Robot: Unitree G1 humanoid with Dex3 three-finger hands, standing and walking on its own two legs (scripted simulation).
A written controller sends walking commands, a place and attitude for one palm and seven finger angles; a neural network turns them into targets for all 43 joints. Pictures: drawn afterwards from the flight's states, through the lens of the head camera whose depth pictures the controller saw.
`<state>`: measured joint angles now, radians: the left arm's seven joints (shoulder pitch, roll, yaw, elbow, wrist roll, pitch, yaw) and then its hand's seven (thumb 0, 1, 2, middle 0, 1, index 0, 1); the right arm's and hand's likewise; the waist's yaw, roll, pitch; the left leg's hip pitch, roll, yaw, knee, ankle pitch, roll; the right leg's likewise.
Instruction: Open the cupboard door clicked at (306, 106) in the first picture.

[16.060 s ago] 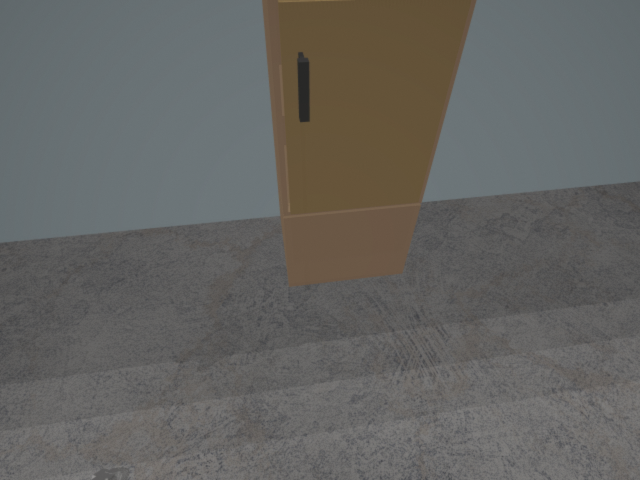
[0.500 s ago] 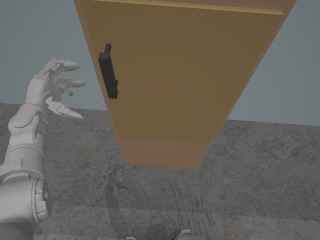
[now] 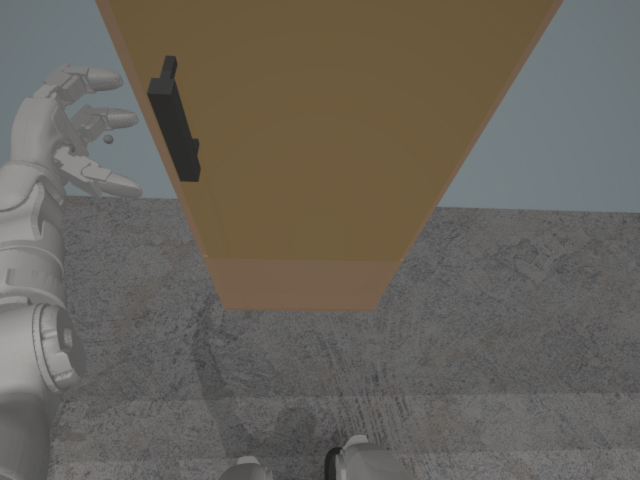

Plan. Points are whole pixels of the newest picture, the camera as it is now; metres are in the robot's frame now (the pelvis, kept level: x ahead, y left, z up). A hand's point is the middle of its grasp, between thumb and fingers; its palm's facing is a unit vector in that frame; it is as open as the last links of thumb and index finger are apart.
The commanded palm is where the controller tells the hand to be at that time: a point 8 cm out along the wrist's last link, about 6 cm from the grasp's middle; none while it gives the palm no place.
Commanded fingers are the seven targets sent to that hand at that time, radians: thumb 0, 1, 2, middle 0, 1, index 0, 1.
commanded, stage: move the hooked fingers beside the handle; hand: left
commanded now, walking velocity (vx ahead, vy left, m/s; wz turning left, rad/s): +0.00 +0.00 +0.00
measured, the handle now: (180, 123) +0.52 +0.14 +0.10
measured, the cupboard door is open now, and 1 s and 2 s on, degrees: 0 0 0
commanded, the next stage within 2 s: slide the fingers in behind the handle in 0.96 s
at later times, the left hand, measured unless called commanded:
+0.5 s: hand (110, 157) +0.47 +0.21 +0.10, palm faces -0.10 -0.99 +0.00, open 14.0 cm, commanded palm +0.45 +0.25 +0.10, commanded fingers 0.00 -0.50 0.30 -0.30 -1.20 -0.30 -1.20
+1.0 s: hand (116, 153) +0.47 +0.20 +0.10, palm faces -0.08 -1.00 -0.01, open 14.0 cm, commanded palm +0.45 +0.26 +0.10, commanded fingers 0.00 -0.50 0.30 -0.30 -1.20 -0.30 -1.20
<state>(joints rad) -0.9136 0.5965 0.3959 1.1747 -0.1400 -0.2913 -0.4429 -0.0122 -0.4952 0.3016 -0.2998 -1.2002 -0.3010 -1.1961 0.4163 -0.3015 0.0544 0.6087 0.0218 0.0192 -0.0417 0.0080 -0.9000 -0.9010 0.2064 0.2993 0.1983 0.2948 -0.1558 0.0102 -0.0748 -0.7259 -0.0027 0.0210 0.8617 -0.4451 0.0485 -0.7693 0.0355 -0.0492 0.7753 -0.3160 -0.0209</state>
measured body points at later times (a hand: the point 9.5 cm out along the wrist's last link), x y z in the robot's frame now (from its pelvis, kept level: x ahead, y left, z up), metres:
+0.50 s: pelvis +0.01 +0.00 +0.00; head +0.09 +0.02 +0.44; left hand +0.47 +0.26 +0.10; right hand +0.05 -0.26 -0.11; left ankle -0.03 +0.08 -0.70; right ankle +0.03 -0.11 -0.70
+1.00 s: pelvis +0.00 -0.01 +0.00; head +0.10 +0.00 +0.44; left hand +0.47 +0.26 +0.10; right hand +0.00 -0.27 -0.11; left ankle -0.03 +0.08 -0.70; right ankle +0.03 -0.11 -0.70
